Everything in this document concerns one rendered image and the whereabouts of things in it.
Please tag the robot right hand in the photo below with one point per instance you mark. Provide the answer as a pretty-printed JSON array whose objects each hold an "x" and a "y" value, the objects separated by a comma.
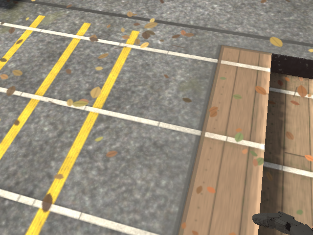
[{"x": 282, "y": 222}]

